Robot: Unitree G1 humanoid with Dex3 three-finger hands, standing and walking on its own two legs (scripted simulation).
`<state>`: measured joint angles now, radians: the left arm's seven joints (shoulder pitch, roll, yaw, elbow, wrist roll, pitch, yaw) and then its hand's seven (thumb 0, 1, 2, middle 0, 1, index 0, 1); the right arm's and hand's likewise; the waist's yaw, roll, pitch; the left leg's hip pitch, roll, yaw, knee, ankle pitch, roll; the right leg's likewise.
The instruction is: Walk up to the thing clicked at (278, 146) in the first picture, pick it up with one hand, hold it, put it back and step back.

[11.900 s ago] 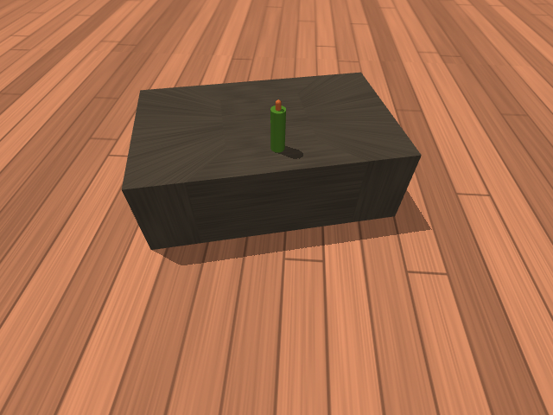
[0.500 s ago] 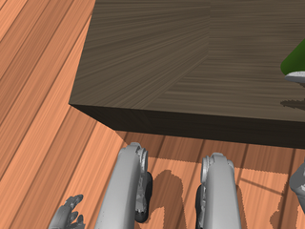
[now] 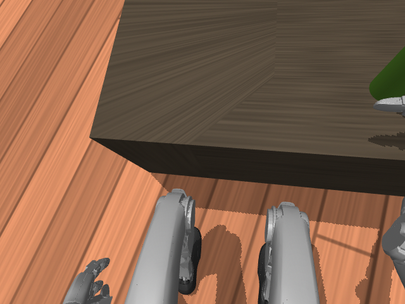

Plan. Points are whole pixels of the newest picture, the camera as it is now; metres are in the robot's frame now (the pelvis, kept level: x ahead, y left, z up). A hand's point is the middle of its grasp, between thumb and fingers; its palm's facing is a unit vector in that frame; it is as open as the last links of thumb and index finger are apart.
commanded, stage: close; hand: right
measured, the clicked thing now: out of the picture +0.54 -0.30 +0.04
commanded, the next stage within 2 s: settle in 0.94 s
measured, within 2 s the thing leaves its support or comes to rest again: leaves its support in 1.36 s
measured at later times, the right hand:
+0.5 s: hand out of the picture +0.52 -0.30 +0.01, palm faces +0.32 +0.95 +0.00, open 14.4 cm
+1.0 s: hand out of the picture +0.51 -0.30 +0.02, palm faces +0.34 +0.94 +0.00, open 8.6 cm
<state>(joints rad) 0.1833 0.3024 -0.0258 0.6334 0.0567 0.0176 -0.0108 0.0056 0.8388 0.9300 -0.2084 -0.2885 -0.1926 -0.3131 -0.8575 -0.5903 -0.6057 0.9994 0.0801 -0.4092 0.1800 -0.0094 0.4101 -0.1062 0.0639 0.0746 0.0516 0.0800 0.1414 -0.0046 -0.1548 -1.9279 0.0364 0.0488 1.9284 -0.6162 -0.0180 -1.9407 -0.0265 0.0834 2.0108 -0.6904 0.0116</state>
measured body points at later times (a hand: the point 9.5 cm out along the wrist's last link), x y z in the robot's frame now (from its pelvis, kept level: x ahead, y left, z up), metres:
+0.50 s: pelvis +0.00 +0.00 -0.01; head +0.22 -0.05 +0.38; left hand +0.09 +0.28 -0.12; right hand +0.49 -0.35 +0.01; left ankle +0.10 +0.13 -0.42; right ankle +0.07 -0.12 -0.42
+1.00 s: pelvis +0.00 +0.00 +0.00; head +0.21 -0.04 +0.39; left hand +0.09 +0.28 -0.12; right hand +0.49 -0.35 +0.02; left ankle +0.10 +0.13 -0.42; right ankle +0.07 -0.12 -0.42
